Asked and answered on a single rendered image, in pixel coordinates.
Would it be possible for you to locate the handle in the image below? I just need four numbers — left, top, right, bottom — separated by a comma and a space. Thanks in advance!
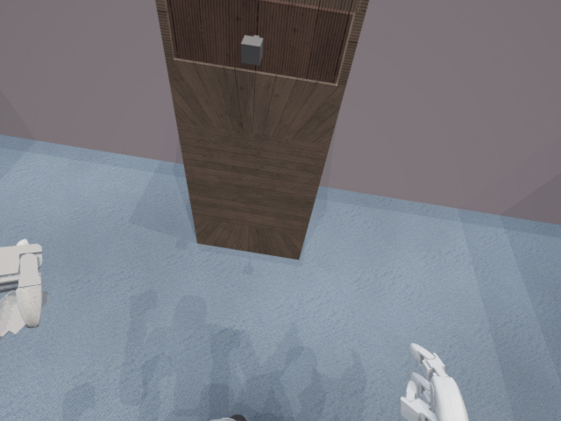
241, 35, 264, 66

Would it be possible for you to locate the right robot hand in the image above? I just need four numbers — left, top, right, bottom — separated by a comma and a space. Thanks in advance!
401, 343, 469, 421

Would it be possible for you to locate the drawer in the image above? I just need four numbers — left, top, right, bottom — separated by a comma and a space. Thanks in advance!
167, 0, 352, 83

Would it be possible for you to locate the left robot hand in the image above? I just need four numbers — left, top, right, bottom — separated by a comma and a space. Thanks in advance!
0, 239, 50, 339

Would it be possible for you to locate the cabinet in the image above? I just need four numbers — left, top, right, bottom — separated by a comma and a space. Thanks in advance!
155, 0, 369, 260

